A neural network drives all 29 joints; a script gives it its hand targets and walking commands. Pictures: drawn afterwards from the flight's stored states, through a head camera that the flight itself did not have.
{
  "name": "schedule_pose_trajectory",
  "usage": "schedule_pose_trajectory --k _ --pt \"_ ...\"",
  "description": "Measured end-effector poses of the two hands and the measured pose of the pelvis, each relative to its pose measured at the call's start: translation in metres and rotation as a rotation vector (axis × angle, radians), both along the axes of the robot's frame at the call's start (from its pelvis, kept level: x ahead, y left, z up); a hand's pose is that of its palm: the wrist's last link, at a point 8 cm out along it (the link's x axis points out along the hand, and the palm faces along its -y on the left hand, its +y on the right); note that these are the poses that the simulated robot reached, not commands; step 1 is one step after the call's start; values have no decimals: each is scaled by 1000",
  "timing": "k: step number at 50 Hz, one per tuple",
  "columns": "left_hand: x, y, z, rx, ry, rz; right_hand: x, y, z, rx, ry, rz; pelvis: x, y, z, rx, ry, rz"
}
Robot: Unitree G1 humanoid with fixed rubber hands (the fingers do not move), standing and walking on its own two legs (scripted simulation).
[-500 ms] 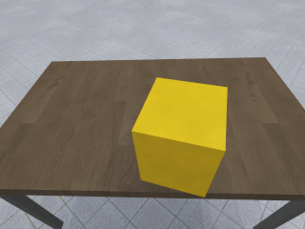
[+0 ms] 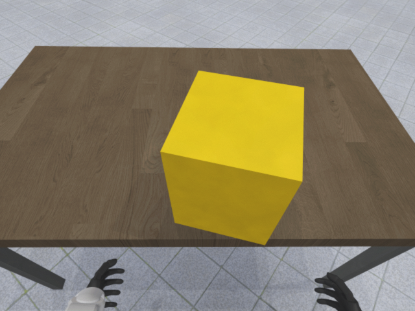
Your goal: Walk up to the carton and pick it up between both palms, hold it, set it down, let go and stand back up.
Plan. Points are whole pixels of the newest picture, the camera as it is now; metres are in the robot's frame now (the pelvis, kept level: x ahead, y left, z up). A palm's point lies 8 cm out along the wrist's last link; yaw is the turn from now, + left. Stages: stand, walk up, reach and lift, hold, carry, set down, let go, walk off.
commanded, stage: reach and lift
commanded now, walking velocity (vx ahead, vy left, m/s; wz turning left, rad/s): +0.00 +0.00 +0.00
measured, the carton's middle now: (233, 161) +0.40 -0.02 +0.06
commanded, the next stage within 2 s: none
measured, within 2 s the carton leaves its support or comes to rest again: neither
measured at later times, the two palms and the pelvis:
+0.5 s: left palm out of the picture +0.13 +0.26 -0.05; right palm out of the picture +0.12 -0.22 -0.05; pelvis -0.01 -0.01 +0.02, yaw -1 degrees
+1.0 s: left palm out of the picture +0.14 +0.25 -0.01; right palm out of the picture +0.13 -0.19 +0.00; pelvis +0.00 +0.00 +0.02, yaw -1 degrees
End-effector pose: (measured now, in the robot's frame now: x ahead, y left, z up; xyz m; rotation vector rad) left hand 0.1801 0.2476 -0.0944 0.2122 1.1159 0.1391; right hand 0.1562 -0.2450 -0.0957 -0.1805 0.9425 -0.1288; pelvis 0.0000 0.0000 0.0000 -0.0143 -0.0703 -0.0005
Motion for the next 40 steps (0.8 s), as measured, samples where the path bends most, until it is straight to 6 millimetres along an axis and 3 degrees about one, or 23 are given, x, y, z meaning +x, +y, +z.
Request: schedule_pose_trajectory --k 5,13,20,30,40 --pt "3 -8 13 -2 -48 -24 -10 -1 15 -18 -33 -30 5 -5 7 2 -39 -7" --pt "-30 10 18 24 -21 41 -36 -11 31 -56 -35 -61 4 -9 15 15 -40 -14" --pt "-49 18 31 30 -68 41 -41 7 42 -24 -85 -67 -3 -8 18 19 -31 -21" --pt "-47 5 51 -31 -189 -16 -37 45 52 42 -163 -79 -10 -3 21 17 -41 -23" --pt "-43 4 68 -67 -308 -31 -36 44 76 16 -238 -110 -9 -2 23 15 -48 -23"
